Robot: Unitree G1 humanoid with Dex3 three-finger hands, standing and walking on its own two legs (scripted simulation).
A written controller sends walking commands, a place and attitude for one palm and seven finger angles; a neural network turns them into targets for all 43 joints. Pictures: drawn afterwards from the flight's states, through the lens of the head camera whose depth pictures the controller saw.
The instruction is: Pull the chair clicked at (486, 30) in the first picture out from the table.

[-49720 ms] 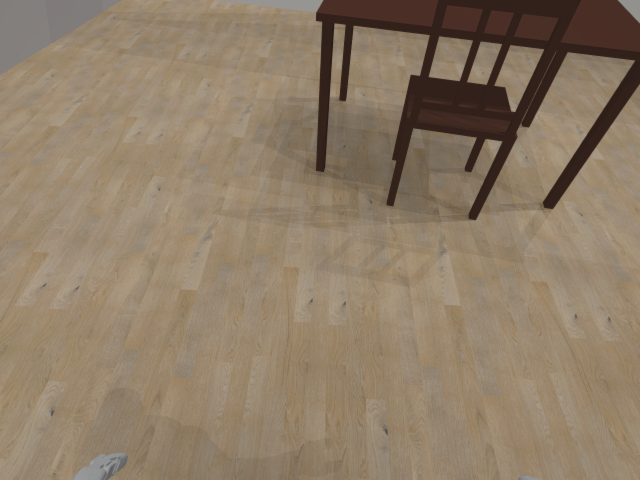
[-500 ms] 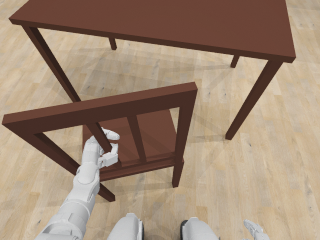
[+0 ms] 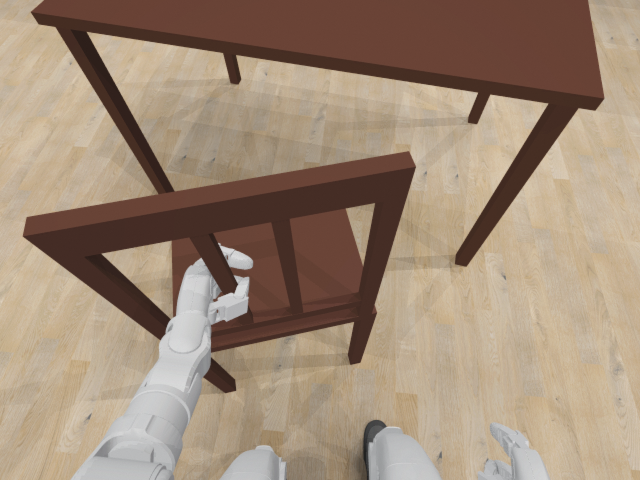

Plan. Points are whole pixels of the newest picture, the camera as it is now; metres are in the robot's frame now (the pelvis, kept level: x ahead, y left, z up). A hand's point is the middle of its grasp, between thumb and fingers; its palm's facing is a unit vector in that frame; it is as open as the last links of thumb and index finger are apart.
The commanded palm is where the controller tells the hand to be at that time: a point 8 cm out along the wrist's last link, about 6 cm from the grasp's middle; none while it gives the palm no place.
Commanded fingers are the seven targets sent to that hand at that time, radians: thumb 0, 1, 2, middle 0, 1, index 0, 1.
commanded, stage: step backward, pulling the chair out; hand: left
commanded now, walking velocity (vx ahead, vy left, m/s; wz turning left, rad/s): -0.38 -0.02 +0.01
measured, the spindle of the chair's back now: (228, 284) +0.37 +0.14 -0.07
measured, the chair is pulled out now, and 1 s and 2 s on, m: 0.36 0.56 0.69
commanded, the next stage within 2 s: stop walking, hand still on the chair in 1.00 s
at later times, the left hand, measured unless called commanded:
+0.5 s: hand (231, 339) +0.29 +0.12 -0.06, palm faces -0.03 -0.98 -0.19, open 5.3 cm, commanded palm +0.25 +0.18 -0.05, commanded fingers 0.00 0.90 0.90 -0.50 -1.45 -0.50 -1.45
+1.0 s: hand (198, 467) +0.14 +0.14 -0.05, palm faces +0.03 -0.97 -0.22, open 5.3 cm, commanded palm +0.12 +0.19 -0.05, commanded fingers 0.00 0.90 0.90 -0.50 -1.45 -0.50 -1.45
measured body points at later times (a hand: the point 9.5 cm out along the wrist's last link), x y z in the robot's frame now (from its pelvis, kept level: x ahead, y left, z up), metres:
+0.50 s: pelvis -0.07 +0.01 +0.01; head +0.04 +0.00 +0.45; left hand +0.29 +0.18 -0.04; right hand +0.04 -0.27 -0.11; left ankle -0.05 +0.15 -0.71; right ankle -0.05 -0.12 -0.72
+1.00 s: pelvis -0.20 +0.00 +0.01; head -0.10 -0.03 +0.44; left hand +0.14 +0.20 -0.04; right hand -0.09 -0.23 -0.15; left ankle -0.10 +0.14 -0.70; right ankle -0.22 -0.13 -0.72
